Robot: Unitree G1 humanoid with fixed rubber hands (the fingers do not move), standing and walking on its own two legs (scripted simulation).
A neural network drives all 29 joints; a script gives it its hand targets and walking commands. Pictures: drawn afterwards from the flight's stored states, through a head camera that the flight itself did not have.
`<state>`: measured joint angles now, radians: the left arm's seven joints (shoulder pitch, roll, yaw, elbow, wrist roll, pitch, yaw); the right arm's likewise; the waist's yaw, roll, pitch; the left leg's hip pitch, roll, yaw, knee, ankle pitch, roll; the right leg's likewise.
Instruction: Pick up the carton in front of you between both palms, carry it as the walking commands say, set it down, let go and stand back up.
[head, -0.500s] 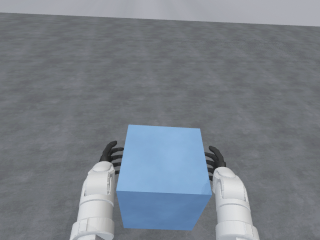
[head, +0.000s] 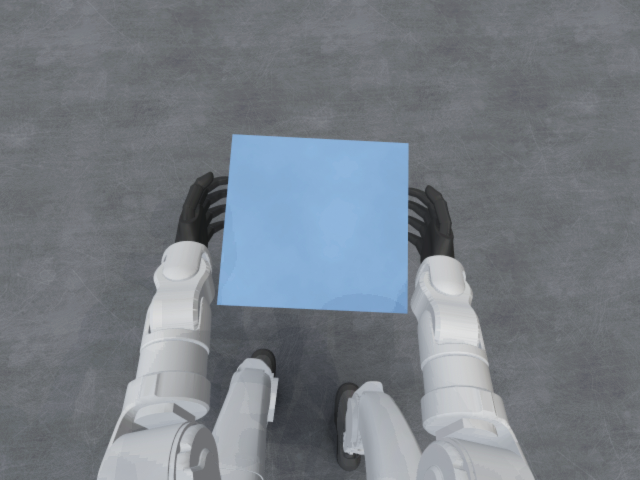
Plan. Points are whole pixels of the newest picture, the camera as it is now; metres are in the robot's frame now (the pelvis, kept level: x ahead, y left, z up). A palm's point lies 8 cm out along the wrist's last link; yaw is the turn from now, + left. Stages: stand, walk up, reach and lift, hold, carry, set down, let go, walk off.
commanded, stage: set down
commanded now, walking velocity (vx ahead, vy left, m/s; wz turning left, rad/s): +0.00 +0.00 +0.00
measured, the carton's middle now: (316, 239) +0.42 +0.04 -0.16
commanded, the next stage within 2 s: none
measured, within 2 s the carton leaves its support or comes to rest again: rests again in 1.88 s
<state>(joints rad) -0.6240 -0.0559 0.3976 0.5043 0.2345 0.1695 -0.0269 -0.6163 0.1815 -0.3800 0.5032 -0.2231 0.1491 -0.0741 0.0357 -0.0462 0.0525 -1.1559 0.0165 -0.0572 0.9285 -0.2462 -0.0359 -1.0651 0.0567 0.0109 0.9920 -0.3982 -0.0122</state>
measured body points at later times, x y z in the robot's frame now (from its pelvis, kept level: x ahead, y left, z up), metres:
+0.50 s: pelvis -0.02 +0.02 -0.13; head +0.26 +0.05 +0.22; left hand +0.45 +0.20 -0.23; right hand +0.47 -0.11 -0.22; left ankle +0.09 +0.14 -0.66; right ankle +0.02 -0.11 -0.66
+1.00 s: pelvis -0.05 +0.01 -0.24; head +0.31 +0.03 +0.04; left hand +0.48 +0.20 -0.38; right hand +0.52 -0.10 -0.38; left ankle +0.09 +0.14 -0.66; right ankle +0.02 -0.11 -0.66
